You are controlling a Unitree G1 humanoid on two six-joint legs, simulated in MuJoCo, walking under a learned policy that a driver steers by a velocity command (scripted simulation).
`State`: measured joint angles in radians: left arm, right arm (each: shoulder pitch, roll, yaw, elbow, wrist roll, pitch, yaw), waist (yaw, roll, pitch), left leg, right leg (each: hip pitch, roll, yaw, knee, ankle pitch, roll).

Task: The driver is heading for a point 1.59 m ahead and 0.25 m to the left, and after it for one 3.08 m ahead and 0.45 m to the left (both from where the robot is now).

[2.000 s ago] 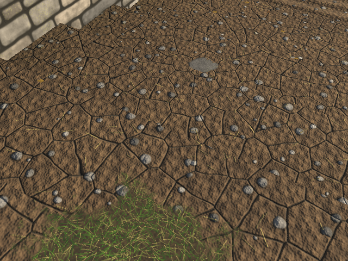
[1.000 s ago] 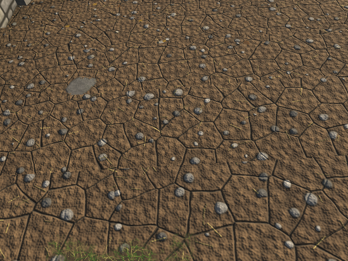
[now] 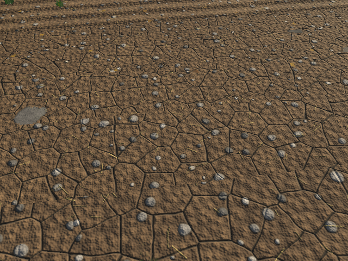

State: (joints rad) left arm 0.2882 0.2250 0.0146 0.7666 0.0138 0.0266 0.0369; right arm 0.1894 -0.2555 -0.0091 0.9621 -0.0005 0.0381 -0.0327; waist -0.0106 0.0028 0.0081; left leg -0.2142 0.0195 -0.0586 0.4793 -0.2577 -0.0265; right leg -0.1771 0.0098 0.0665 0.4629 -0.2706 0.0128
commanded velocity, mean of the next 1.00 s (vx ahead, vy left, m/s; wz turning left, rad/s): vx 0.41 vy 0.00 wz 0.01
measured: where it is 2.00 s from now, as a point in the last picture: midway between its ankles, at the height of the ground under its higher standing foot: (189, 194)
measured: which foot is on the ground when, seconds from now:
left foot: down 0.00-0.74, up 0.76-1.00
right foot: down 0.00-0.16, up 0.18-0.72, down 0.74-1.00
